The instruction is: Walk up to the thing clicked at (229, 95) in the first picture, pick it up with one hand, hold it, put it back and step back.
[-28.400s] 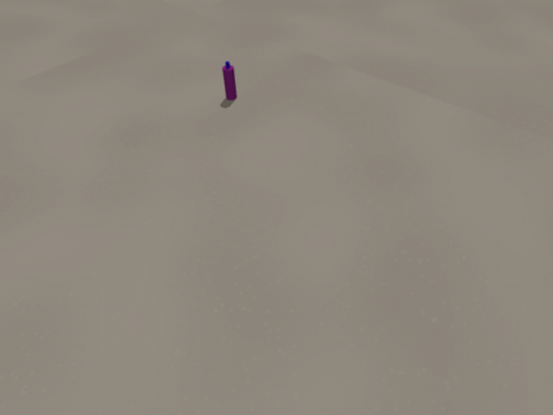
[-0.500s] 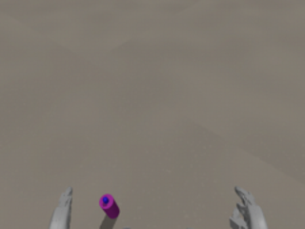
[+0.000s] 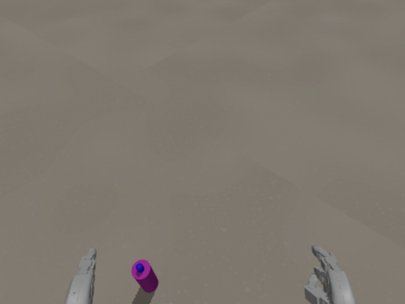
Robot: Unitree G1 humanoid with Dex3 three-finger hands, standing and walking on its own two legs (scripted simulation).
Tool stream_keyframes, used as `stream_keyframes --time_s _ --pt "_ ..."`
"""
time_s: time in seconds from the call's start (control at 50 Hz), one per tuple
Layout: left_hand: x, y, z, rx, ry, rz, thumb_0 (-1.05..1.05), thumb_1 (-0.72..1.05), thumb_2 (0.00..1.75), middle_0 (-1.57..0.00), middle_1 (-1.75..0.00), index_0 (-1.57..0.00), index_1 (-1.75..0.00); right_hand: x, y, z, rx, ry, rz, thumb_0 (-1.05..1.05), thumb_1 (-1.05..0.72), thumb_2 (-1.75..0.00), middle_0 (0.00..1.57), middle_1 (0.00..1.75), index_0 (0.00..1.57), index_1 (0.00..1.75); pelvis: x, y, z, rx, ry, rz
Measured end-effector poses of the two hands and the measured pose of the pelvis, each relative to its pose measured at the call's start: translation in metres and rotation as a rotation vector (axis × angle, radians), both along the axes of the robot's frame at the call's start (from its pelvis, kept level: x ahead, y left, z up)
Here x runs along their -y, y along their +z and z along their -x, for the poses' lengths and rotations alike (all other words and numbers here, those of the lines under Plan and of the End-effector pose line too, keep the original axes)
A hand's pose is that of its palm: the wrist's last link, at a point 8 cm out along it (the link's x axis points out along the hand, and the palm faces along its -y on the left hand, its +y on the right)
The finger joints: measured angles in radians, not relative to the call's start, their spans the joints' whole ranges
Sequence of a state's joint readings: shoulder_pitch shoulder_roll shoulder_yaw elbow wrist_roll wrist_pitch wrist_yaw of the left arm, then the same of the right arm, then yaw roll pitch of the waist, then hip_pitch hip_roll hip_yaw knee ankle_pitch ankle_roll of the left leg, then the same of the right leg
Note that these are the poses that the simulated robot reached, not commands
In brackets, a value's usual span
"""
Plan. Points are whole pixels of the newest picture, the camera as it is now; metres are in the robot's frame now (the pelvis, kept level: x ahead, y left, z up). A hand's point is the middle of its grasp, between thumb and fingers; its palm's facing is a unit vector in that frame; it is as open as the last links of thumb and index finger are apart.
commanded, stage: home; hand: left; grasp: from the side
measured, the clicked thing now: (145, 275) +0.35 +0.25 -0.60
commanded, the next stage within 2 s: stand in 0.52 s
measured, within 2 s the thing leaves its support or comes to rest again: neither
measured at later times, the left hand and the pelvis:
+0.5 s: hand (115, 297) +0.17 +0.18 -0.05, palm faces +0.10 -0.95 -0.28, open 17.6 cm; pelvis +0.00 +0.00 +0.00, yaw +0 degrees
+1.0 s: hand out of the picture +0.15 +0.21 -0.09, palm faces -0.03 -0.94 -0.33, open 11.0 cm; pelvis +0.00 +0.00 +0.01, yaw +0 degrees
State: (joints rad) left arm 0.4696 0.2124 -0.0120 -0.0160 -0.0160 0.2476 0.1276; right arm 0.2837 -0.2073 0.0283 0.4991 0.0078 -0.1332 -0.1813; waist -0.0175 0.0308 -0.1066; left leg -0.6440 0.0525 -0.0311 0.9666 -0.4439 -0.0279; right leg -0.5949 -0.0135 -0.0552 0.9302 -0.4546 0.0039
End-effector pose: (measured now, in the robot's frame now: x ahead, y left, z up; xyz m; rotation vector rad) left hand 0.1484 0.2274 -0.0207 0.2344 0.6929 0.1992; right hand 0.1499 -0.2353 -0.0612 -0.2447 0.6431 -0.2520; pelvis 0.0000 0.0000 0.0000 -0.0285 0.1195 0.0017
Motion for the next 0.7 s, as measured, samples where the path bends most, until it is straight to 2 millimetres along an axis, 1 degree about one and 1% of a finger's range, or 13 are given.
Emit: stream_keyframes --time_s 0.3,0.64,0.7 --pt "-0.0008 0.0002 -0.0001 -0.004 0.0 -0.003 -0.01 -0.55 0.04 -0.05 -0.05 -0.05 -0.05 -0.0014 -0.0016 0.0019 -0.005 0.0 -0.001 0.02 -0.9 -0.9 0.2 0.3 0.21 0.3 -0.0009 0.0002 -0.0002 0.0 -0.002 -0.002" --pt "0.0025 0.0002 0.0011 -0.003 0.002 0.0 -0.01 -0.56 0.04 -0.05 -0.05 -0.05 -0.05 0.0029 -0.0014 0.0017 -0.005 0.001 0.004 0.02 -0.9 -0.9 0.2 0.3 0.21 0.3 0.0023 0.0002 0.0 -0.002 0.0 -0.004" --pt "0.0026 -0.0001 0.0012 -0.005 0.002 -0.001 -0.01 -0.53 0.06 -0.07 -0.07 -0.07 -0.07 0.0033 -0.0015 0.0011 -0.003 0.001 0.005 0.02 -0.9 -0.9 0.2 0.3 0.21 0.3 0.0025 0.0001 -0.0003 -0.002 0.0 -0.004"
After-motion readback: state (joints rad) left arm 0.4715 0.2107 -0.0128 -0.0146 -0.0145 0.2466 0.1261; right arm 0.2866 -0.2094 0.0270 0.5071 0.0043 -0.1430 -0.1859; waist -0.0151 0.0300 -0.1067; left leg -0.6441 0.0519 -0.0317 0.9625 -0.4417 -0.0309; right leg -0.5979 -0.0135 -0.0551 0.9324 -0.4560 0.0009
